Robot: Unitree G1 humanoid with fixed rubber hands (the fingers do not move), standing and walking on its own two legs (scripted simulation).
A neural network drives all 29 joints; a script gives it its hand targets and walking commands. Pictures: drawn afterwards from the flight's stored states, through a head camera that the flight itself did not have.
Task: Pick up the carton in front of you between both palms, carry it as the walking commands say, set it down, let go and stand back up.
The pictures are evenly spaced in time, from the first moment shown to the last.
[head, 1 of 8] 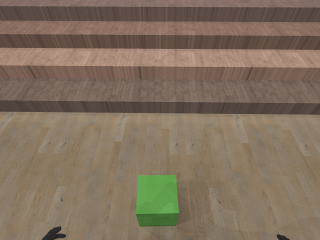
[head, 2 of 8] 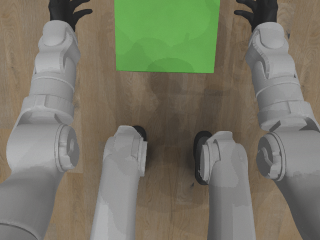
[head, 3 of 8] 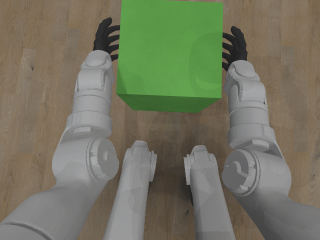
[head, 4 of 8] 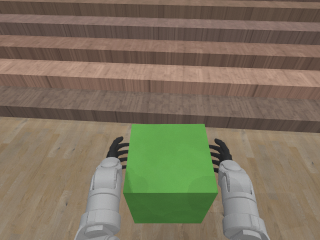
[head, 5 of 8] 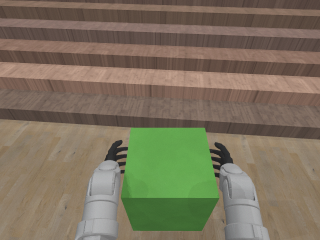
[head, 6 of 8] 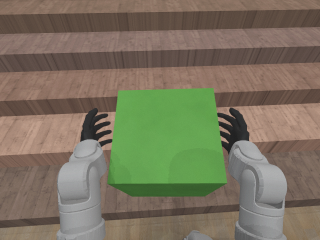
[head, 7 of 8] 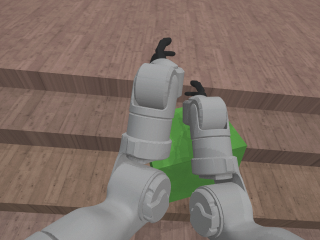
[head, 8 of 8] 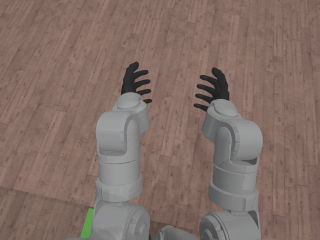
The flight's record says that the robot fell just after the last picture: yes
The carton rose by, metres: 1.11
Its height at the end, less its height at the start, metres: +0.81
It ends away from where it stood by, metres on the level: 2.58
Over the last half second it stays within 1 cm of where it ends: yes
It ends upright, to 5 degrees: no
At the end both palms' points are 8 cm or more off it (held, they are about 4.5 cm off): yes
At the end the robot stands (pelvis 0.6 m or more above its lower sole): yes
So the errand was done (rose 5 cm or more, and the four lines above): no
